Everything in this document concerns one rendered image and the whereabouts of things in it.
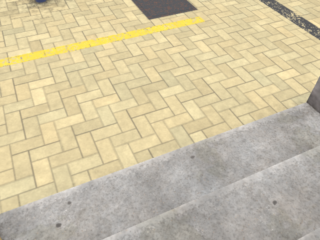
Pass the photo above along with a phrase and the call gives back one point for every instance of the stairs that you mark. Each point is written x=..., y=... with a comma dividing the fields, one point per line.
x=258, y=181

